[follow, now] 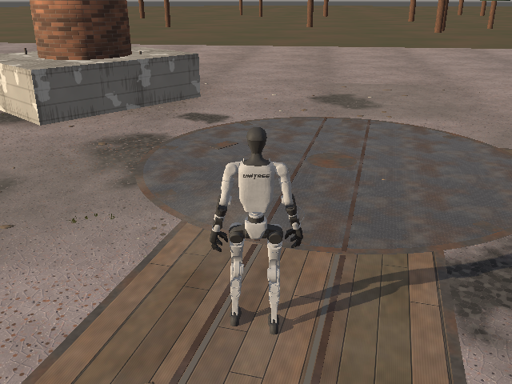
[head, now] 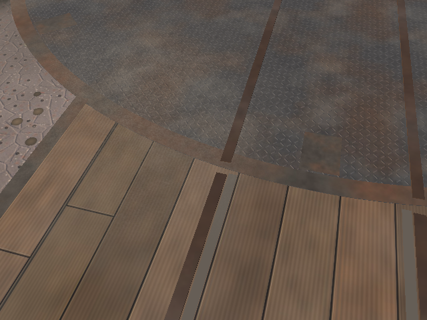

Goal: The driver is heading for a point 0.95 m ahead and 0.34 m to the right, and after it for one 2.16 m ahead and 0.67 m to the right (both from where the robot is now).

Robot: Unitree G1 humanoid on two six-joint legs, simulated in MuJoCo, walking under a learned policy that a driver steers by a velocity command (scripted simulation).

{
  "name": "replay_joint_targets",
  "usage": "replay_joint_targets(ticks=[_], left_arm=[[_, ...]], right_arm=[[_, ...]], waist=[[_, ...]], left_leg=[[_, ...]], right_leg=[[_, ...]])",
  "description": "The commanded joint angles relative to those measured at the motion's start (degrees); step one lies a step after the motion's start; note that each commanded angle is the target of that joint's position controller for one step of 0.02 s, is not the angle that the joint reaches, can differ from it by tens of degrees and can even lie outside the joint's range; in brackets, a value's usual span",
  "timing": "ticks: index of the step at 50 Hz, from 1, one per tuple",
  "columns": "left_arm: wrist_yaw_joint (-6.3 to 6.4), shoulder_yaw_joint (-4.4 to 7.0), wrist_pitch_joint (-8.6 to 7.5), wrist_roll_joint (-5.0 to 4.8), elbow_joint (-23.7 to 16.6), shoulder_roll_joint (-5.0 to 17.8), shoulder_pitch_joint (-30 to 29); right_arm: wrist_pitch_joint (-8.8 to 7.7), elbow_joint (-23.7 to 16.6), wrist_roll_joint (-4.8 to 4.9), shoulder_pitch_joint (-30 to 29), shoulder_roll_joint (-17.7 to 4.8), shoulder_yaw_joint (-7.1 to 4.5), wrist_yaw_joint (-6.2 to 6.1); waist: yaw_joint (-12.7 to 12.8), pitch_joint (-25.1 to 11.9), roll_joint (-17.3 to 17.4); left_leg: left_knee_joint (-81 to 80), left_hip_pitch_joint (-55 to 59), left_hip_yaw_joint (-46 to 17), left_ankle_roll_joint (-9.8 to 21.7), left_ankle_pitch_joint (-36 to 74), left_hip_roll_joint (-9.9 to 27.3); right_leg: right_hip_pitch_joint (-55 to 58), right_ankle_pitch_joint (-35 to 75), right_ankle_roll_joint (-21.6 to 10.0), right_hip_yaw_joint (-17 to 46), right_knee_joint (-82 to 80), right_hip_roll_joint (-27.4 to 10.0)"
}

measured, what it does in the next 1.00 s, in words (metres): walks ahead: right foot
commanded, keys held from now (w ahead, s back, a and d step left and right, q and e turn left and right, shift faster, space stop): no key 0.04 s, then w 0.42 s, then w+e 0.54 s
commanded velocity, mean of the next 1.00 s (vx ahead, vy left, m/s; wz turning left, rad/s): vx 0.36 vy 0.00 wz -0.20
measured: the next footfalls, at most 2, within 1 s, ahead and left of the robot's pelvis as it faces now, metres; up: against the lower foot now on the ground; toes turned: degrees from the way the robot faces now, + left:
right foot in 0.80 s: +0.45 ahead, -0.10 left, +0.00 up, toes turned -11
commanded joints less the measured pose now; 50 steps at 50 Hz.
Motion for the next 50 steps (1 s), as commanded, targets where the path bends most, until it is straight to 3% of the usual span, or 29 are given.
replay_joint_targets(ticks=[1,3,5,7,8,9,11,13,14,15,16,17,18,19,20,22,25,28,34,37,39,40,41,42,43,44,45,47,50], left_arm=[[0.21,0.93,-0.37,0.03,-0.65,5.83,3.01],[0.33,0.86,-0.30,-0.03,0.29,5.47,4.45],[0.73,1.91,0.04,-0.73,0.10,8.56,4.82],[0.97,3.31,-0.48,-1.39,-0.52,12.39,6.12],[1.06,3.76,-1.10,-1.58,-0.61,13.01,6.22],[1.00,3.69,-1.79,-1.37,-0.76,11.88,6.04],[0.62,3.65,-2.55,-1.83,-1.42,10.38,4.91],[0.15,3.76,-2.39,-2.45,-2.28,10.54,1.97],[-0.06,3.70,-2.32,-2.21,-2.60,10.48,2.03],[-0.23,3.14,-2.66,-1.87,-3.26,8.97,0.71],[-0.33,1.92,-3.38,-1.14,-5.50,4.35,0.44],[-0.21,2.18,-4.25,-2.15,-6.93,4.77,-1.20],[-0.56,2.64,-4.95,-3.65,-7.29,6.48,-1.77],[-1.00,2.73,-5.45,-3.79,-6.94,6.90,-1.69],[-1.02,3.14,-5.78,-3.09,-6.59,7.27,-1.71],[-1.42,3.95,-5.48,-2.03,-6.29,7.84,-2.12],[-2.07,3.63,-4.31,-1.87,-7.12,5.08,-5.05],[-2.37,2.74,-3.89,-1.92,-10.18,3.27,-12.17],[-4.45,1.80,-3.98,-2.14,-14.61,3.09,-21.07],[-5.55,2.76,-4.21,-1.94,-15.75,5.29,-19.38],[-5.70,5.22,-3.83,-2.12,-13.10,9.65,-6.75],[-5.00,7.08,-3.34,-2.20,-11.02,13.08,2.44],[-4.10,8.33,-2.92,-1.58,-10.71,18.64,8.70],[-3.69,7.32,-2.96,-1.26,-10.68,16.45,8.60],[-3.53,6.38,-3.59,-0.92,-10.72,13.18,6.14],[-3.61,5.73,-4.21,-1.08,-11.77,11.18,1.34],[-3.91,5.10,-4.62,-0.93,-12.97,9.37,-3.09],[-3.79,4.50,-4.82,-0.41,-14.50,7.95,-6.79],[-2.55,4.95,-4.90,-0.90,-14.35,10.23,-4.16]], right_arm=[[-0.39,-0.87,-0.02,0.20,-5.89,-0.92,-0.23],[-0.33,0.20,-0.04,1.21,-5.12,-0.70,-0.23],[-0.43,0.42,0.40,0.83,-5.25,-0.90,-0.22],[-1.91,-1.55,0.50,-2.85,-4.70,-0.76,0.44],[-2.94,-2.36,0.85,-3.86,-4.19,-0.61,1.00],[-3.81,-2.73,1.28,-4.16,-4.17,-0.68,1.54],[-5.29,-3.10,2.00,-3.37,-4.16,-0.70,2.43],[-6.08,-0.17,2.01,3.32,-3.84,-1.23,2.86],[-5.94,2.49,1.67,9.16,-4.48,-1.95,2.84],[-5.88,4.06,1.49,15.67,-6.24,-2.78,2.76],[-6.01,4.88,1.66,23.18,-13.20,-4.32,2.53],[-7.01,5.13,0.56,24.29,-11.68,-3.17,3.28],[-7.91,3.41,0.43,18.10,-8.96,-2.02,3.33],[-8.38,1.67,0.43,13.62,-6.77,-1.28,3.55],[-8.50,0.60,0.44,11.00,-6.13,-0.78,3.83],[-8.03,0.41,0.10,11.48,-3.99,0.14,3.78],[-7.43,1.15,-0.44,15.48,-5.82,0.13,2.58],[-7.16,0.60,-0.89,15.58,-7.03,0.03,1.60],[-6.86,0.88,-0.05,18.74,-7.58,-0.39,1.21],[-5.90,-0.55,-0.11,16.75,-9.79,-1.12,0.89],[-4.66,-2.27,-0.58,14.71,-11.23,-1.56,0.41],[-4.65,-3.59,-0.74,14.21,-11.35,-1.33,0.29],[-6.16,-6.31,-1.43,18.77,-4.48,0.80,1.51],[-9.18,-6.84,-0.19,17.04,-3.65,1.38,2.63],[-10.91,-9.54,2.24,9.80,-8.53,-0.17,3.12],[-11.68,-10.89,2.64,6.74,-9.51,-0.32,2.83],[-11.62,-10.61,1.71,6.12,-9.52,-0.86,2.16],[-9.78,-10.98,0.52,8.51,-9.07,-1.60,1.56],[-8.05,-13.53,-1.02,5.10,-7.41,-1.62,1.06]], waist=[[-0.07,-0.70,-0.93],[-0.04,-1.69,-1.40],[0.62,1.44,-4.90],[2.35,6.48,-10.38],[2.47,8.66,-10.99],[2.24,9.88,-10.52],[1.07,9.66,-8.86],[-2.61,6.10,-6.79],[-4.37,3.30,-5.50],[-7.20,0.67,-0.39],[-8.48,-3.35,16.49],[-8.03,-4.46,15.57],[-4.93,0.86,8.92],[-3.31,2.85,6.09],[-2.13,3.79,4.22],[-1.38,3.25,4.56],[-1.92,3.04,3.71],[-3.02,4.62,3.07],[-4.15,6.79,2.42],[-0.88,2.78,4.68],[6.10,-5.62,6.82],[10.40,-10.30,4.83],[7.13,-18.88,-9.43],[6.69,-25.11,-9.68],[7.37,-16.63,-8.17],[5.09,-10.14,-3.42],[2.15,-6.40,1.33],[-1.81,-4.27,-0.32],[-1.99,-2.01,-1.93]], left_leg=[[-2.38,6.38,-0.68,1.83,9.94,0.78],[-2.11,6.64,0.47,1.76,3.81,-0.21],[3.46,1.07,4.50,1.81,-13.02,-3.77],[14.01,-8.58,5.42,2.40,-14.00,-3.12],[18.02,-12.27,3.38,3.29,-12.79,-0.46],[20.43,-16.19,1.92,4.05,-14.71,1.37],[15.09,-17.10,1.25,5.55,-16.77,3.19],[2.25,-0.13,6.29,5.41,-6.24,-0.46],[0.97,9.62,7.68,4.46,-2.36,-3.26],[-2.15,17.63,1.06,5.55,-3.64,0.26],[-12.05,26.07,-22.93,12.62,-11.39,14.28],[-18.84,24.88,-40.39,18.32,-19.18,21.23],[-18.64,21.44,-36.36,17.61,-22.02,21.56],[-18.93,18.71,-29.17,15.41,-20.28,18.68],[-19.57,16.79,-23.24,13.61,-14.49,16.50],[-20.12,14.48,-13.41,10.96,-1.72,12.31],[-20.74,15.14,-6.47,11.43,10.57,11.20],[-22.48,12.32,-1.04,10.99,13.01,10.51],[-22.43,16.66,6.57,9.95,18.23,12.78],[-12.93,22.37,9.47,8.43,44.57,14.19],[5.64,21.15,11.37,6.66,59.41,13.22],[20.43,10.03,11.40,4.74,51.12,11.23],[45.67,-16.02,10.28,0.81,10.65,1.36],[56.30,-25.11,-2.26,1.76,-19.53,-4.72],[57.44,-31.22,-5.71,3.68,-16.13,-0.97],[53.08,-30.54,-4.86,4.61,-10.56,1.95],[47.91,-26.97,-4.27,4.36,-7.61,3.99],[41.34,-19.12,-4.57,3.13,-5.69,6.54],[31.63,-17.93,-2.20,-0.10,-0.99,6.22]], right_leg=[[-7.39,10.45,-0.58,1.78,-6.64,-2.07],[-7.06,3.68,-0.94,1.65,-7.73,-1.79],[-8.78,-16.85,-4.17,5.87,-11.04,-3.79],[-8.96,-29.38,-9.85,18.58,-17.95,-13.47],[-8.93,-28.57,-12.41,23.52,-19.99,-17.75],[-6.61,-24.67,-13.37,25.01,-20.15,-19.51],[-2.68,-16.75,-11.75,21.38,-17.88,-18.42],[-8.84,-10.02,-8.68,12.58,-13.12,-12.84],[-12.97,-5.34,-7.79,9.53,-8.66,-9.93],[-17.59,2.89,-5.61,4.64,3.00,-6.25],[-28.82,-2.96,-0.99,-3.40,24.16,1.10],[-34.72,-13.50,-1.12,3.54,37.78,2.66],[-39.73,-9.94,-2.91,6.56,43.89,-1.35],[-40.28,-3.71,-4.25,6.19,44.27,-3.99],[-39.84,1.34,-4.72,5.25,41.64,-5.80],[-35.38,6.99,-4.11,3.71,35.91,-7.63],[-36.75,11.44,-1.72,1.44,30.60,-7.46],[-36.03,17.78,-0.85,0.79,19.76,-6.31],[-32.55,22.25,-3.93,-1.69,7.65,-3.85],[-26.46,15.74,-6.96,-5.22,7.18,-0.14],[-10.69,12.79,-9.52,-7.49,6.79,4.38],[5.49,12.63,-11.86,-1.71,5.19,2.76],[29.01,1.09,-22.10,28.56,2.62,-13.32],[32.91,-4.82,-25.41,50.93,-10.06,-20.06],[27.37,-3.22,-21.31,43.25,-12.33,-17.65],[17.36,2.42,-19.08,34.37,-13.17,-15.45],[7.73,8.40,-17.63,28.07,-14.23,-12.83],[-3.51,13.98,-16.50,21.39,-16.25,-9.24],[-11.22,18.01,-16.93,16.41,-18.04,-7.15]])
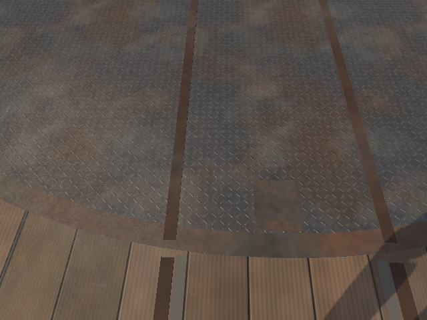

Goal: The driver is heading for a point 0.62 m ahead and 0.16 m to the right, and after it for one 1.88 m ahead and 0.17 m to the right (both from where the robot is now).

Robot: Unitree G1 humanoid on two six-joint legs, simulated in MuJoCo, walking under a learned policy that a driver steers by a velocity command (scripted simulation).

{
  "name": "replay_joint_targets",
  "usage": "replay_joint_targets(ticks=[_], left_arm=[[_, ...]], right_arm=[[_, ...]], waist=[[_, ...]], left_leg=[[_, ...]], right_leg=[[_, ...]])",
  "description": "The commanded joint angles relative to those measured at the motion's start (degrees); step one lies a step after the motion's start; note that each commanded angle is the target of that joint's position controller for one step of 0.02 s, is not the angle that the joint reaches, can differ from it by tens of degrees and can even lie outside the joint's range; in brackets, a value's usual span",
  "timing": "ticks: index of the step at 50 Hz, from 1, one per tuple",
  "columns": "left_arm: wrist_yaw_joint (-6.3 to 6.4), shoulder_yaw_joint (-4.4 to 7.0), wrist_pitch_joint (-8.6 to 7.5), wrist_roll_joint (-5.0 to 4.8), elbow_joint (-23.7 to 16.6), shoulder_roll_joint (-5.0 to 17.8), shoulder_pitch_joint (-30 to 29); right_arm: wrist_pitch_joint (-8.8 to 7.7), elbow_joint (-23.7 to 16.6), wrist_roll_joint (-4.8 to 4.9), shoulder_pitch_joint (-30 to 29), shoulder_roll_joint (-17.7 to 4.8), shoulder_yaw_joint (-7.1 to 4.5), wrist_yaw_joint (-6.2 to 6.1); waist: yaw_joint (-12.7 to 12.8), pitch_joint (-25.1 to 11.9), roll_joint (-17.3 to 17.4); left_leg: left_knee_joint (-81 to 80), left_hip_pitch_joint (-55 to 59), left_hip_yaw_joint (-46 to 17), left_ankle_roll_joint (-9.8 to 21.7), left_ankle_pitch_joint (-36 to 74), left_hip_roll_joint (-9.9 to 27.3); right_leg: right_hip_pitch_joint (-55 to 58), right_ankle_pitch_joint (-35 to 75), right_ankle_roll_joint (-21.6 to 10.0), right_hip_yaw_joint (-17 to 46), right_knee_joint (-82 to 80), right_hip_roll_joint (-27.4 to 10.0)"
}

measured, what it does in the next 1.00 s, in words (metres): walks ahead, turning right: left foot, then right foot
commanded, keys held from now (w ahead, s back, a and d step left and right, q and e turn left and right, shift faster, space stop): w+e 0.76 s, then e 0.06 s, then q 0.18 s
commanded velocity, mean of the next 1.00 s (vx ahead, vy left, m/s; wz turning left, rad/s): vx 0.45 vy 0.00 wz -0.52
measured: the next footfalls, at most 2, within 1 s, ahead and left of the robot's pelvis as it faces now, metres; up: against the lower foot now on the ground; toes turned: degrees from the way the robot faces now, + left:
left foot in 0.28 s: +0.36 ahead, +0.14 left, +0.00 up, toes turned -13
right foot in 0.80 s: +0.54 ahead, -0.20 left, +0.00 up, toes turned -32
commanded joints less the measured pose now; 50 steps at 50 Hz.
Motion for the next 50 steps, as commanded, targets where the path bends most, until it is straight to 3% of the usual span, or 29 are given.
replay_joint_targets(ticks=[1,5,8,11,13,14,15,16,17,18,19,20,21,23,27,31,35,38,39,40,41,42,43,44,45,46,48,50], left_arm=[[1.46,1.92,-1.25,-0.12,-5.01,9.26,-2.49],[2.48,2.27,-0.49,-0.70,-4.45,10.16,2.36],[2.70,2.29,0.01,-1.18,-3.60,9.88,5.18],[3.22,2.38,0.70,-0.99,-3.88,9.76,5.76],[3.34,2.19,1.10,-0.59,-4.83,9.09,4.70],[3.03,1.21,0.94,-0.20,-5.74,6.49,4.23],[2.77,0.23,0.50,-0.52,-7.04,3.08,8.23],[2.65,-0.39,0.06,-1.62,-8.31,3.43,12.50],[2.75,0.93,0.23,-2.27,-7.43,9.60,10.26],[2.81,1.41,0.62,-1.84,-8.29,10.92,5.20],[2.82,1.45,0.78,-1.17,-9.01,9.98,2.82],[2.67,1.71,1.00,-0.78,-9.43,9.12,2.00],[2.36,1.65,1.36,-1.06,-9.69,7.81,2.58],[2.07,1.28,2.05,-1.30,-10.59,5.54,2.31],[1.68,0.93,2.21,-0.93,-13.39,4.59,-1.66],[0.12,0.22,1.55,-0.82,-15.87,3.38,-8.81],[-1.19,0.16,1.66,-1.04,-19.01,3.76,-14.21],[-1.55,1.59,2.10,-0.73,-19.64,6.62,-10.94],[-1.40,2.92,2.23,-0.60,-18.09,8.90,-4.12],[-0.57,4.74,2.36,-0.34,-15.58,12.22,5.41],[0.93,5.65,2.79,-0.22,-14.69,17.49,9.23],[0.68,5.15,2.10,0.73,-17.98,19.93,5.75],[0.26,3.47,1.92,1.03,-18.02,13.88,5.83],[0.09,2.44,1.56,0.76,-16.64,10.89,3.89],[0.05,1.80,1.15,0.10,-16.07,9.04,0.89],[0.18,1.29,0.98,0.06,-15.91,7.56,-2.00],[0.24,1.08,0.26,1.48,-14.82,7.44,-4.54],[0.63,0.92,-0.63,2.13,-13.30,7.10,-6.16]], right_arm=[[0.95,-3.68,-1.16,1.29,-4.46,-1.42,-0.77],[0.49,-7.02,-0.56,-8.50,-2.66,-0.61,-0.28],[0.07,-8.99,0.41,-12.19,-3.86,-0.68,0.51],[-0.81,-9.92,0.67,-12.12,-6.39,-1.35,1.42],[-1.48,-8.53,0.64,-5.63,-7.97,-2.17,1.39],[-1.82,-7.36,-0.26,1.81,-10.20,-3.06,1.06],[-1.61,-6.72,-1.34,10.14,-14.80,-4.23,0.56],[-0.53,-4.85,-0.40,13.27,-14.74,-4.53,0.99],[-0.18,-6.58,0.16,10.02,-8.91,-3.03,1.08],[0.37,-7.33,0.12,7.16,-6.61,-2.37,0.93],[0.68,-7.34,-0.30,4.40,-5.79,-1.99,0.99],[0.75,-7.10,-0.63,2.86,-4.61,-1.59,0.98],[0.69,-6.77,-0.85,2.30,-4.50,-1.54,1.00],[0.25,-5.96,-0.41,2.66,-4.88,-1.89,1.17],[0.24,-4.67,-0.29,3.75,-7.29,-2.87,0.95],[1.12,-4.01,0.11,5.30,-8.85,-3.20,0.48],[2.42,-2.73,1.14,8.33,-10.74,-3.77,0.36],[3.63,-2.96,1.69,7.98,-13.18,-4.49,-0.09],[4.24,-3.36,1.75,7.09,-13.61,-4.58,-0.39],[4.33,-3.95,1.75,6.60,-12.48,-4.06,-0.70],[3.72,-5.96,-1.45,9.30,-6.20,-2.06,-0.38],[2.04,-7.85,-0.94,14.03,-4.43,-0.46,0.62],[1.30,-6.67,1.38,8.48,-10.28,-1.89,1.19],[1.37,-7.02,2.50,6.30,-9.68,-1.66,1.30],[1.80,-5.97,1.68,5.92,-8.43,-1.40,0.73],[2.58,-5.47,1.01,5.82,-8.64,-1.65,0.36],[4.59,-3.66,1.12,9.72,-7.25,-1.62,0.10],[5.57,-2.89,0.88,11.05,-5.87,-1.52,-0.34]], waist=[[-2.47,-1.37,-3.37],[1.57,-0.84,-5.24],[3.01,-1.62,-6.02],[1.83,-2.58,-6.92],[-1.94,-4.85,-8.27],[-5.45,-11.06,-6.42],[-6.31,-20.22,4.06],[-4.64,-24.20,19.52],[-5.50,-16.83,10.81],[-5.94,-10.24,5.33],[-4.78,-5.76,2.32],[-3.51,-3.56,3.08],[-2.56,-2.64,4.42],[-2.17,-2.19,4.67],[-2.47,-1.78,2.51],[-5.01,-0.18,1.90],[-6.04,1.70,1.95],[-2.31,-1.90,4.45],[1.78,-5.19,4.30],[6.74,-9.93,2.26],[4.42,-15.38,-11.12],[0.51,-27.52,-17.95],[4.68,-27.20,-5.89],[3.40,-19.32,-4.98],[1.10,-13.63,-0.56],[-0.61,-10.92,-1.80],[-3.59,-10.09,-3.80],[-4.75,-9.35,-4.32]], left_leg=[[-9.73,-0.53,1.40,-2.77,7.70,0.32],[-29.08,2.87,2.11,-3.35,22.04,-3.73],[-34.09,4.27,0.87,-3.16,23.30,-5.01],[-37.52,5.50,-0.79,-1.70,16.83,-5.37],[-40.27,14.24,0.62,0.64,13.22,-5.75],[-39.33,26.76,-2.45,3.59,12.22,-1.47],[-39.44,47.79,-18.74,9.92,6.50,10.90],[-45.32,55.90,-40.42,15.25,-6.66,19.30],[-46.99,50.19,-36.69,13.07,-13.91,17.66],[-47.46,42.68,-27.06,10.54,-9.70,15.06],[-49.13,35.31,-20.24,9.68,-2.30,12.33],[-50.55,30.92,-15.32,9.15,3.02,10.33],[-52.13,27.73,-11.29,8.74,5.84,8.87],[-54.33,26.00,-5.79,9.69,11.00,8.06],[-55.76,28.05,1.81,10.68,20.25,8.44],[-55.68,29.43,9.13,9.00,22.03,7.27],[-53.41,35.34,11.96,7.72,25.68,9.63],[-42.97,38.23,15.05,6.06,49.91,10.02],[-32.95,36.83,16.26,4.97,57.40,8.73],[-19.14,29.30,17.44,2.33,53.19,6.04],[0.29,10.63,16.51,-0.82,7.71,1.08],[18.01,-5.62,6.00,-2.99,-23.50,-8.44],[19.25,-7.59,-0.68,-2.32,-18.63,-4.40],[15.49,-8.73,0.96,-1.66,-14.61,-1.96],[10.38,-6.96,1.50,-1.95,-11.44,0.45],[6.71,-3.95,1.44,-2.18,-9.67,1.72],[4.08,4.80,1.57,-2.95,-5.48,1.63],[-0.47,6.78,1.22,-3.98,-1.16,0.80]], right_leg=[[-4.45,6.31,-10.17,13.90,-12.32,-13.70],[-4.57,2.38,-6.44,12.15,-10.38,-10.91],[-0.32,-0.24,-5.60,15.84,-7.51,-12.72],[6.33,0.50,-4.82,21.28,-1.46,-15.19],[6.73,4.78,-3.26,22.33,4.37,-13.93],[3.22,5.33,-1.52,19.57,14.89,-10.70],[-11.85,-6.02,2.47,11.93,33.42,-3.60],[-26.46,-27.01,3.95,8.27,46.99,-2.21],[-31.20,-23.59,4.24,10.01,52.77,-6.41],[-31.67,-18.53,4.62,7.78,53.62,-8.49],[-29.95,-14.56,5.01,6.84,51.38,-10.29],[-28.21,-12.01,5.07,6.90,48.66,-12.02],[-25.84,-10.63,5.17,6.19,47.25,-13.20],[-25.60,-8.77,5.66,4.72,45.42,-13.98],[-28.59,-0.46,6.69,4.24,35.88,-14.54],[-25.51,9.36,5.92,0.20,22.67,-13.42],[-25.24,5.91,3.93,-2.66,16.29,-12.12],[-16.44,-2.80,0.51,-6.91,14.71,-7.29],[-7.92,-2.56,-1.06,-8.13,12.36,-4.58],[7.03,4.99,-3.21,-6.61,7.76,-3.31],[25.32,23.65,-7.11,11.35,10.79,-16.31],[38.46,24.93,-20.15,41.65,3.97,-30.70],[34.96,30.51,-16.66,33.69,2.18,-29.24],[27.79,35.93,-14.09,23.13,2.91,-27.21],[19.01,35.28,-11.11,17.19,2.00,-24.03],[12.49,34.14,-9.75,13.57,0.20,-22.23],[2.88,36.51,-9.14,7.98,-3.65,-20.62],[-0.02,38.78,-8.96,2.91,-5.50,-19.73]])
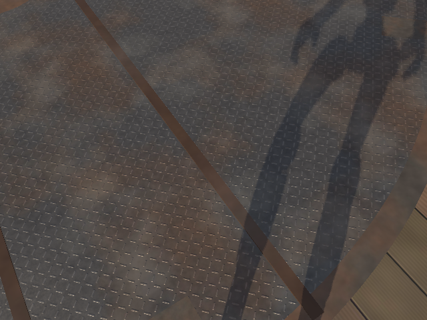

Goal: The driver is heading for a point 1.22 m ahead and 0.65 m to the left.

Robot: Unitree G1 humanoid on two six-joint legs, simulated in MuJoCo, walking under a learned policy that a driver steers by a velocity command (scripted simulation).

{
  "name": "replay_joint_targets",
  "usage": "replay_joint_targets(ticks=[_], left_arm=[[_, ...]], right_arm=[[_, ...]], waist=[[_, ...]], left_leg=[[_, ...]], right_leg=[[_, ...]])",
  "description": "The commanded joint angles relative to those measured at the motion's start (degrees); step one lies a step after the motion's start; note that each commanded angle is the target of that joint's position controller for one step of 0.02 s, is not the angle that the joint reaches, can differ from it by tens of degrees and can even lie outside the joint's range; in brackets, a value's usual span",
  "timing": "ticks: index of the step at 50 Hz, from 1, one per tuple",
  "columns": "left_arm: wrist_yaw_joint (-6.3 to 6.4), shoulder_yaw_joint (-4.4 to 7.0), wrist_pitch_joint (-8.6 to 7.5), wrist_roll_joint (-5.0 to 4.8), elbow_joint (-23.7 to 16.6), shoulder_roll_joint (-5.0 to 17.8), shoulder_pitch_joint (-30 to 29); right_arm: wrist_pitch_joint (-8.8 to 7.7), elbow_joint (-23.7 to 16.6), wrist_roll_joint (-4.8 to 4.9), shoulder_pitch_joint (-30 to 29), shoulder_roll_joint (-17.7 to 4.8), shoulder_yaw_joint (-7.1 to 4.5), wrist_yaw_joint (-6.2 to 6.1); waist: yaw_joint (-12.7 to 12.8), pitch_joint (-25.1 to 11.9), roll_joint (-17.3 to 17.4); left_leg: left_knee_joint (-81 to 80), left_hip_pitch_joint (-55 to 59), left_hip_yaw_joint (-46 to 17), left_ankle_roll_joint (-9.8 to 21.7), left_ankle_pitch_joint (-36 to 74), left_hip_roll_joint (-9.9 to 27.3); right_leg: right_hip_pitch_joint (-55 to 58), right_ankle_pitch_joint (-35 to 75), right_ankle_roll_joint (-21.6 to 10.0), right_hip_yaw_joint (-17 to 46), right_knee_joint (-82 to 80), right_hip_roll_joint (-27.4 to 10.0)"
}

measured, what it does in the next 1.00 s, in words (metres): walks ahead, turning left: left foot, then right foot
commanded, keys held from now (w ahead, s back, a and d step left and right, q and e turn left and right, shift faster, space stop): q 1.00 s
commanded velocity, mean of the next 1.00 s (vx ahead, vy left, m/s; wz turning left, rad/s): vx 0.05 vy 0.00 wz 0.46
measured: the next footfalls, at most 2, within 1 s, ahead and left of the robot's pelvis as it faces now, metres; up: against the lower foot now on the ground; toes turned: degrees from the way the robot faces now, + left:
left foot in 0.34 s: +0.15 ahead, +0.15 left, +0.00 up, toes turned +13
right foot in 0.82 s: +0.23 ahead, -0.06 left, +0.00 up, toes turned +32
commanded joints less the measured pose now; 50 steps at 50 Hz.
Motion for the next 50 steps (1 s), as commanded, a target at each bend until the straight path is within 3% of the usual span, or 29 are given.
replay_joint_targets(ticks=[1,4,6,13,16,17,18,19,20,21,22,23,26,31,34,37,39,40,41,42,43,44,45,46,48,50], left_arm=[[0.87,1.66,-1.91,0.94,-1.59,6.35,-2.21],[2.13,1.78,-1.25,0.91,0.01,6.95,-3.14],[2.83,2.19,-0.34,0.74,1.10,8.18,-2.15],[4.00,3.05,3.20,-0.91,2.69,9.48,-1.03],[4.73,3.35,4.10,-2.19,2.54,10.00,-2.11],[4.82,3.31,3.89,-2.12,3.16,9.41,-0.10],[4.58,2.78,3.16,-0.05,1.21,7.57,-0.51],[4.11,1.88,2.61,1.53,-1.02,5.19,-3.39],[3.30,2.33,2.45,0.38,-0.06,7.10,-4.47],[3.05,2.56,2.57,-1.21,-0.01,7.56,-4.95],[3.45,2.69,2.84,-1.20,0.81,7.42,-4.72],[3.99,3.11,3.23,-0.70,0.84,8.35,-4.97],[4.22,2.89,3.57,-0.94,1.22,6.71,-3.06],[4.34,2.48,3.29,-1.02,0.90,6.01,-4.89],[3.81,2.65,2.79,-1.26,0.73,6.60,-5.10],[3.01,2.95,1.72,-1.50,0.61,7.32,-4.17],[2.41,3.30,0.95,-1.57,1.41,7.55,-0.92],[2.30,3.75,0.75,-1.36,2.04,8.52,0.97],[2.63,4.66,0.95,-0.35,1.69,12.36,2.23],[2.80,5.29,1.64,1.15,1.65,16.48,0.75],[2.82,4.65,1.34,1.77,0.30,13.43,-0.27],[3.16,3.71,1.28,1.23,-0.73,10.22,-3.15],[3.40,3.30,1.48,0.39,-1.09,8.73,-5.54],[3.70,2.97,1.61,-0.46,-1.37,7.94,-5.99],[4.36,2.72,2.19,-0.46,-1.03,8.17,-4.29],[4.87,3.00,2.78,-0.06,-0.57,8.94,-1.37]], right_arm=[[1.31,0.42,-0.31,9.05,-3.22,-1.14,-0.75],[1.35,-0.83,-0.42,5.04,-2.50,-0.89,-0.56],[1.51,-2.46,-0.28,2.01,-2.84,-0.98,-0.16],[3.10,-7.12,-0.33,-1.46,-2.74,-1.69,1.73],[2.72,-7.42,0.03,1.55,-2.56,-2.08,2.72],[2.42,-7.05,-0.39,4.51,-5.05,-3.06,2.35],[2.27,-7.58,-1.13,7.95,-12.47,-5.10,1.18],[2.16,-7.94,-2.44,10.34,-14.78,-5.33,1.02],[1.77,-8.71,-2.26,9.68,-10.72,-4.11,1.28],[1.47,-9.44,-1.61,5.85,-9.60,-3.94,1.15],[1.67,-9.91,-0.57,2.88,-8.52,-3.80,0.84],[2.14,-10.50,0.18,0.61,-7.64,-3.46,0.40],[2.99,-11.49,-0.59,-0.05,-8.19,-3.59,-0.34],[3.93,-12.37,-0.43,0.19,-9.59,-4.21,-1.48],[4.56,-13.21,-0.62,-0.78,-9.61,-4.24,-1.38],[4.95,-13.97,-0.39,-1.66,-9.35,-4.18,-1.11],[5.32,-14.67,0.31,-3.42,-8.89,-3.99,-1.27],[5.49,-14.97,0.55,-3.40,-8.02,-3.75,-1.46],[5.50,-15.29,-0.09,-1.29,-5.23,-2.97,-1.42],[4.98,-16.74,-0.03,1.19,-4.35,-2.85,-1.20],[4.35,-16.16,-0.94,1.39,-9.40,-4.29,-1.05],[4.51,-14.78,-0.29,1.90,-11.61,-5.32,-0.85],[5.14,-13.43,-0.17,2.77,-10.65,-5.41,-0.98],[5.71,-13.07,-0.32,2.87,-9.38,-5.17,-1.10],[6.12,-14.07,0.26,1.45,-6.58,-4.28,-0.71],[5.99,-15.81,0.67,-1.78,-5.15,-3.62,-0.52]], waist=[[-2.77,-10.55,-5.58],[-1.30,-9.22,-7.01],[0.31,-8.36,-6.78],[1.75,-6.15,-7.05],[-0.58,-7.80,-6.76],[-1.69,-9.99,-3.82],[-1.54,-13.58,8.45],[-2.37,-17.65,16.06],[-3.82,-20.47,7.03],[-2.26,-16.35,4.37],[-0.95,-13.35,0.78],[0.07,-11.53,0.68],[1.47,-11.87,4.31],[0.13,-12.07,5.78],[-0.32,-11.03,7.32],[-0.39,-10.84,8.60],[1.71,-10.94,8.46],[2.40,-10.91,7.18],[1.14,-12.05,-1.44],[-2.10,-9.25,-18.02],[-0.54,-9.17,-15.83],[-1.34,-8.09,-11.37],[-2.08,-6.71,-9.42],[-1.42,-6.12,-9.27],[-0.18,-5.38,-9.89],[2.05,-6.03,-11.38]], left_leg=[[-5.17,5.96,-1.88,-1.23,7.00,0.64],[-14.77,5.45,-1.14,-1.44,14.55,0.39],[-17.91,3.69,-0.38,-1.33,15.66,0.21],[-23.29,-0.26,2.79,1.15,3.99,-1.38],[-35.21,7.73,6.02,4.10,10.65,-4.59],[-41.13,15.62,3.56,6.21,23.11,-4.96],[-40.05,28.14,-12.19,11.72,51.92,5.71],[-41.17,37.16,-29.46,24.07,65.77,16.58],[-41.59,37.43,-25.92,24.34,60.92,15.60],[-41.61,34.31,-20.31,21.48,54.87,12.39],[-42.40,31.32,-17.23,18.55,47.98,9.34],[-43.62,28.17,-15.86,17.01,42.97,7.78],[-44.56,24.27,-13.94,16.45,42.52,4.77],[-44.22,22.90,-16.90,15.64,32.30,3.73],[-44.29,20.41,-20.25,15.24,25.74,3.09],[-42.72,21.29,-24.58,14.82,26.32,2.82],[-40.23,20.56,-25.65,12.92,26.05,1.00],[-38.22,17.84,-24.74,10.69,21.02,-1.13],[-29.18,11.12,-19.60,7.50,7.12,-5.70],[-18.44,-1.21,-8.22,4.03,-13.74,-15.57],[-4.40,-2.80,-8.01,1.50,-15.49,-11.14],[0.69,-2.44,-7.98,0.84,-11.06,-9.75],[2.88,-2.59,-6.95,-0.13,-7.40,-9.16],[5.06,-4.10,-6.41,-1.03,-4.15,-9.03],[4.63,-4.47,-3.58,-2.28,-1.00,-8.61],[-1.16,-6.13,-1.83,-3.11,0.10,-7.32]], right_leg=[[3.89,39.67,-9.50,5.10,-9.34,-16.01],[6.04,35.01,-7.63,0.51,-10.29,-14.87],[8.89,31.94,-7.90,0.52,-10.62,-16.32],[17.00,27.64,-7.70,2.60,-4.56,-21.95],[17.01,31.41,-3.68,-0.03,4.05,-20.24],[13.97,28.85,0.00,-3.02,11.52,-16.47],[0.70,10.82,5.20,-6.58,26.89,-9.88],[-15.53,-30.30,8.37,-1.49,40.77,0.25],[-17.23,-31.76,7.81,7.43,46.96,-2.19],[-19.68,-27.19,7.35,7.68,47.50,-3.46],[-20.73,-23.02,7.55,7.38,44.74,-4.46],[-19.88,-19.49,8.02,7.54,41.58,-5.25],[-14.75,-14.76,9.70,6.65,36.49,-3.40],[-11.34,-11.26,11.17,7.76,24.44,-2.64],[-7.96,-11.12,10.74,8.11,19.09,-1.93],[-5.18,-11.88,9.66,8.30,12.53,-1.35],[0.61,-6.02,8.27,7.36,1.68,-1.26],[5.94,0.18,7.09,7.85,-4.16,-3.32],[12.60,4.03,3.26,16.93,-6.34,-14.05],[13.67,16.75,-6.28,30.92,-7.95,-24.97],[10.42,17.84,-11.67,33.77,-8.27,-29.27],[8.85,15.73,-9.86,27.17,-7.35,-25.59],[8.32,12.74,-6.72,21.05,-6.57,-21.14],[9.17,11.89,-5.44,17.80,-6.34,-19.20],[9.67,14.91,-5.67,12.44,-6.71,-17.15],[14.43,16.15,-6.60,10.89,-6.69,-17.81]])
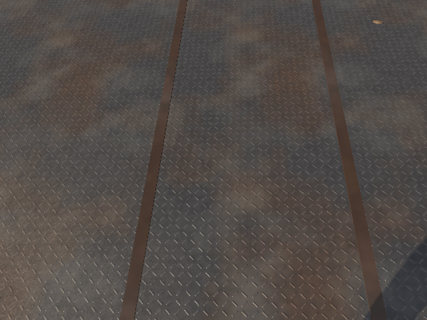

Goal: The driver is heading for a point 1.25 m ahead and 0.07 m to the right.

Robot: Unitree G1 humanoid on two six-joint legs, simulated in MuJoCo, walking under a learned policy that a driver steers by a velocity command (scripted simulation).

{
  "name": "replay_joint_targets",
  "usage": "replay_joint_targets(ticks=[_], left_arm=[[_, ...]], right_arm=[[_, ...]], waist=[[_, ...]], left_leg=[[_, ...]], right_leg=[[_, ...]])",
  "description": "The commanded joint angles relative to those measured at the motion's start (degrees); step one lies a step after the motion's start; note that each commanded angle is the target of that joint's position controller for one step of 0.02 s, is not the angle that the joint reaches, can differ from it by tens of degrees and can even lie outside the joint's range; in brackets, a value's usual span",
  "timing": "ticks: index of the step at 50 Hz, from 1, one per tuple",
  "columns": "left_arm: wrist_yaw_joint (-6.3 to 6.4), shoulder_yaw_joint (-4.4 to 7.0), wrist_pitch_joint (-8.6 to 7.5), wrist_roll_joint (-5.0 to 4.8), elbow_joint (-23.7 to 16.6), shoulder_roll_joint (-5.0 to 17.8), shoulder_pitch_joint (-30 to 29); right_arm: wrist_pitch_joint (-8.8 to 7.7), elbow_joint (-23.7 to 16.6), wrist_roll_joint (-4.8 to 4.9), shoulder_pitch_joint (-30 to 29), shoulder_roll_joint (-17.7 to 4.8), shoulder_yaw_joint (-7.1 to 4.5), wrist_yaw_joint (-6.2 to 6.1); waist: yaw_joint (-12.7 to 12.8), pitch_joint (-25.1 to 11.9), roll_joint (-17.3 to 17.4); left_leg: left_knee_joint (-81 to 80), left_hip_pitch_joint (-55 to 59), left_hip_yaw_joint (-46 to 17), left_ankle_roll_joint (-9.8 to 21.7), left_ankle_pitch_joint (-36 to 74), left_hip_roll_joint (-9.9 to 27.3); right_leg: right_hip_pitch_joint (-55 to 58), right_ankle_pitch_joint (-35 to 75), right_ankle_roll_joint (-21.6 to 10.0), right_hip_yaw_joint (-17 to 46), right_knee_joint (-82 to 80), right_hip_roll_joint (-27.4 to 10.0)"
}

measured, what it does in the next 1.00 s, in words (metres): steps on the spot: left foot, then right foot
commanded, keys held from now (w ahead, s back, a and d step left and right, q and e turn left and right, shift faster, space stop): q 0.14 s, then no key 0.86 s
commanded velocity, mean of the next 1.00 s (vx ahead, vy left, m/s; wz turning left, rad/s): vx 0.00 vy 0.00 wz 0.22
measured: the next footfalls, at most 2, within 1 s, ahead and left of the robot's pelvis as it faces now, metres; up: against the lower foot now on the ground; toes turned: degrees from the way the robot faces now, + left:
left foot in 0.24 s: +0.02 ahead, +0.15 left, +0.00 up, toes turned +9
right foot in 0.60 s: +0.05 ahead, -0.09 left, +0.00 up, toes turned +11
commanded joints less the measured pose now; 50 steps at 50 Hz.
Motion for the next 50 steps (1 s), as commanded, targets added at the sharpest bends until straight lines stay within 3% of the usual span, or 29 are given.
replay_joint_targets(ticks=[1,5,9,11,12,13,14,15,16,17,18,20,23,27,29,30,31,32,33,34,35,37,44,50], left_arm=[[0.94,2.20,0.05,0.15,-3.62,9.52,0.10],[0.22,3.23,0.46,-0.31,-4.02,12.41,-0.96],[-0.93,3.49,0.28,-1.63,-3.46,13.42,-1.07],[-1.20,3.03,0.23,-2.82,-2.88,12.50,-2.11],[-1.49,2.21,-0.04,-2.38,-1.46,10.06,1.08],[-1.98,0.39,-0.29,0.83,-2.77,5.22,1.57],[-1.38,0.66,-0.14,0.63,-4.45,6.31,-1.74],[-0.93,1.76,0.29,-0.44,-4.09,10.11,-3.15],[-0.86,2.04,0.62,-1.14,-3.55,10.31,-2.81],[-0.52,2.20,0.90,-1.02,-2.14,9.99,-1.55],[-0.29,2.35,1.25,-0.58,-1.72,10.34,-1.17],[-0.49,2.00,1.35,-0.73,-0.68,8.87,0.97],[-0.63,0.85,1.40,-0.87,-0.67,6.43,-0.04],[-0.76,0.48,1.36,-0.96,-0.87,6.94,-0.81],[-1.01,0.16,0.97,-0.66,0.31,6.11,1.64],[-1.17,-0.03,0.65,0.13,0.66,6.43,2.42],[-1.03,0.22,0.38,0.60,0.51,8.91,2.99],[-0.93,1.13,0.33,-0.19,1.27,12.56,1.64],[-1.31,0.65,0.11,-0.64,1.21,9.42,0.42],[-1.53,0.01,-0.22,-0.17,1.20,7.49,-0.20],[-1.47,-0.17,-0.55,0.23,1.51,7.14,-0.65],[-1.37,-0.55,-1.29,0.11,2.16,6.50,-0.06],[-0.65,-1.07,-1.35,-0.19,4.34,6.35,1.14],[-0.70,-1.36,-1.27,-0.32,6.71,5.88,1.12]], right_arm=[[-0.66,-6.16,0.29,-3.86,-2.31,-0.34,0.24],[-0.62,-7.36,-0.23,-4.38,-1.30,0.40,1.18],[-0.10,-7.41,-0.15,-2.74,-1.88,0.00,1.87],[-0.19,-5.64,-0.39,1.74,-1.51,-0.29,2.00],[-0.32,-5.24,-0.58,3.23,-3.27,-0.76,1.58],[-0.59,-6.28,-0.92,4.45,-8.25,-1.57,0.63],[-1.75,-7.10,-2.84,2.71,-8.98,-1.05,0.94],[-2.93,-6.60,-3.07,2.84,-6.28,-0.34,1.44],[-3.70,-5.55,-2.90,0.65,-4.85,0.32,1.58],[-3.93,-5.29,-2.34,-1.67,-4.83,0.27,1.46],[-4.03,-5.10,-1.68,-3.46,-3.99,0.70,1.29],[-4.15,-4.52,-1.93,-4.46,-1.99,1.64,0.89],[-4.09,-3.44,-1.96,-4.98,-1.21,1.84,0.70],[-3.69,-1.29,-2.02,-4.34,-1.94,1.82,1.03],[-3.71,-0.28,-1.43,-5.78,-0.53,2.55,1.18],[-3.96,0.77,-1.35,-4.38,0.36,2.91,1.28],[-4.40,1.49,-2.24,-2.54,1.14,3.21,1.38],[-4.77,1.66,-2.68,0.22,0.69,2.83,1.73],[-4.62,2.05,-2.98,-2.36,0.24,2.94,1.56],[-4.33,2.05,-2.62,-4.48,-0.41,2.63,1.34],[-3.97,2.19,-2.35,-5.05,0.23,2.65,0.97],[-3.25,2.82,-2.29,-4.16,0.68,2.63,0.63],[-3.47,6.40,-1.94,-2.21,1.33,2.31,0.25],[-3.47,9.83,-1.77,-0.86,1.01,2.08,-0.25]], waist=[[1.81,-4.33,-12.82],[2.21,-5.89,-13.67],[1.38,-5.69,-13.94],[-1.54,-6.23,-12.22],[-1.54,-7.32,-7.61],[-0.14,-10.07,7.90],[-1.54,-9.71,13.12],[-3.40,-9.64,7.53],[-1.89,-7.51,6.89],[-0.88,-6.65,5.09],[-0.40,-5.70,5.24],[0.90,-6.94,4.76],[0.02,-6.85,4.74],[-1.34,-5.49,5.16],[0.82,-4.76,3.86],[1.32,-4.72,1.85],[0.07,-5.62,-1.77],[-3.58,-5.15,-8.95],[-1.53,-4.65,-9.40],[-0.80,-3.09,-8.43],[-0.78,-2.86,-8.12],[-0.66,-2.13,-7.66],[-0.09,-1.90,-3.88],[-0.19,-1.71,-2.95]], left_leg=[[-4.13,-6.73,1.99,-1.72,1.37,2.92],[-15.43,1.68,5.33,-0.94,0.59,5.15],[-26.89,9.30,7.83,1.78,2.37,4.01],[-40.89,18.19,9.25,4.92,12.33,2.04],[-45.54,26.37,5.67,6.62,21.42,3.42],[-45.34,36.60,-11.85,10.70,42.60,17.45],[-44.70,30.29,-20.20,22.54,48.55,27.21],[-45.71,27.69,-16.81,24.00,44.44,24.65],[-45.71,25.97,-11.98,20.92,40.16,20.63],[-45.91,25.60,-9.29,18.17,35.64,17.73],[-45.82,24.45,-7.88,17.27,37.78,16.89],[-45.77,22.80,-5.08,17.12,41.18,15.27],[-45.60,23.41,-4.32,16.78,36.02,14.23],[-45.84,21.83,-7.93,17.90,27.73,15.28],[-45.02,19.31,-7.80,15.93,22.48,13.76],[-44.86,17.28,-7.21,13.43,19.07,12.30],[-43.07,15.27,-5.47,10.44,14.34,9.62],[-43.45,15.25,-1.59,8.29,10.69,5.73],[-42.28,19.21,0.55,6.44,9.63,4.13],[-41.28,20.01,0.73,6.21,9.93,4.09],[-40.87,20.44,0.63,6.58,11.27,4.42],[-40.96,19.90,0.21,6.95,13.58,4.61],[-41.03,19.81,0.45,6.21,16.57,4.65],[-41.11,20.96,0.66,5.71,18.60,4.78]], right_leg=[[12.17,21.82,-12.02,8.87,-6.98,-13.85],[10.64,23.12,-12.23,5.42,-6.76,-15.83],[8.73,23.18,-11.14,4.16,-4.27,-16.73],[6.01,20.74,-8.02,2.08,0.84,-15.04],[0.83,14.48,-3.98,-0.93,5.91,-12.63],[-11.57,-9.18,1.94,-6.13,20.52,-7.06],[-18.46,-25.27,4.45,-1.94,31.04,-1.96],[-17.92,-24.67,4.88,1.94,37.25,-3.14],[-17.95,-21.29,4.63,3.06,38.48,-3.51],[-18.24,-17.82,4.66,3.31,37.60,-3.67],[-17.62,-14.52,5.20,3.43,37.15,-3.61],[-13.31,-9.99,5.93,3.01,35.88,-2.81],[-9.53,-8.62,6.08,2.69,24.41,-3.09],[-4.17,-9.28,5.27,1.87,13.18,-2.30],[1.79,-0.52,4.04,1.05,1.75,-1.65],[6.37,8.21,3.06,2.36,-3.57,-2.37],[10.34,18.03,1.65,6.58,-3.23,-6.21],[8.29,15.81,-0.86,6.09,0.24,-7.05],[2.81,6.19,-2.02,6.21,-1.22,-6.10],[0.50,2.28,-1.32,5.96,-2.33,-5.33],[-0.27,1.82,-0.39,5.53,-2.61,-4.81],[0.03,2.77,0.47,4.80,-2.17,-4.17],[1.34,3.85,0.29,4.14,-1.22,-3.27],[1.62,4.78,0.09,3.71,-1.46,-2.62]])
